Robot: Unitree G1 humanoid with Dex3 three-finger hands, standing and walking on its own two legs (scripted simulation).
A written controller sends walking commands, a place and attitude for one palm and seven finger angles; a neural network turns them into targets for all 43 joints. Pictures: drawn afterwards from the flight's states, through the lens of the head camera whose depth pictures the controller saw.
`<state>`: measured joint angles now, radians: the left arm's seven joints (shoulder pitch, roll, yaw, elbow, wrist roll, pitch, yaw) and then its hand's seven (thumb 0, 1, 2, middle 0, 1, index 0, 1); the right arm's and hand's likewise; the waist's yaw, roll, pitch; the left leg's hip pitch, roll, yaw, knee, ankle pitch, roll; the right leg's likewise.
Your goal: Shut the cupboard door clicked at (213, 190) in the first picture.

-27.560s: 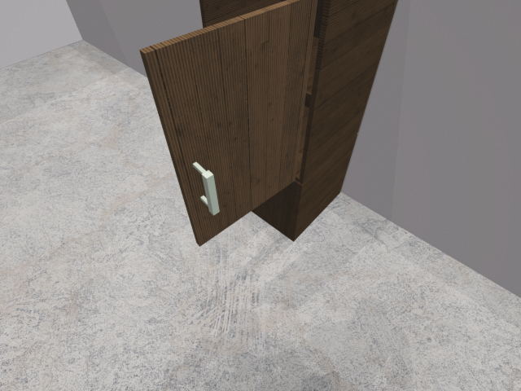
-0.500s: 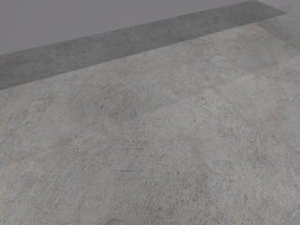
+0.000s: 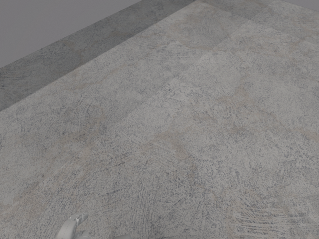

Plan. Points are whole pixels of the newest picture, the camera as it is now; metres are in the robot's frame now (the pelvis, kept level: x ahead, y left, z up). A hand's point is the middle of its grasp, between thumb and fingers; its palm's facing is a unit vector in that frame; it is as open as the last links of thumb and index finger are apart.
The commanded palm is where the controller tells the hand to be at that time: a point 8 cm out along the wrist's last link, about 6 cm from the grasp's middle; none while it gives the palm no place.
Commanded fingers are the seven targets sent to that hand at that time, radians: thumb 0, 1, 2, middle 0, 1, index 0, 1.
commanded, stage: turn to face it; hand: left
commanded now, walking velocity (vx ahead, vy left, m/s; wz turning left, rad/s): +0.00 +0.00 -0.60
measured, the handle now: out of the picture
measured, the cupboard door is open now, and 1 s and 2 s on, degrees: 59 59 59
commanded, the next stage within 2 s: none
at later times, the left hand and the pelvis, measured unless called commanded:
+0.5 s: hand (90, 223) +0.17 +0.22 -0.16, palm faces -0.23 -0.95 -0.21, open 7.4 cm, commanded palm none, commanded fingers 0.00 0.90 0.90 -0.20 -0.30 -0.20 -0.30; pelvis +0.04 +0.03 +0.02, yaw -17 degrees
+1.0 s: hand (135, 195) +0.25 +0.09 -0.14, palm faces -0.55 -0.80 -0.24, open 7.3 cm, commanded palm none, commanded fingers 0.00 0.90 0.90 -0.20 -0.30 -0.20 -0.30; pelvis +0.06 -0.02 +0.02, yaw -34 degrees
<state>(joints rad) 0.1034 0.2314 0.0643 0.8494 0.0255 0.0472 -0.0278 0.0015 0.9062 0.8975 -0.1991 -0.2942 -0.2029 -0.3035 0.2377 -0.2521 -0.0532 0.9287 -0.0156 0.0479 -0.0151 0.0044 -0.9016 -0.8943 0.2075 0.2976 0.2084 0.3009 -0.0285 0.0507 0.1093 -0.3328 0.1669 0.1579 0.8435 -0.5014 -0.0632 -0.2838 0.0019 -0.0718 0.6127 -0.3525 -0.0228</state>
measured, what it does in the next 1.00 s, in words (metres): steps on the spot, turning right: left foot, then right foot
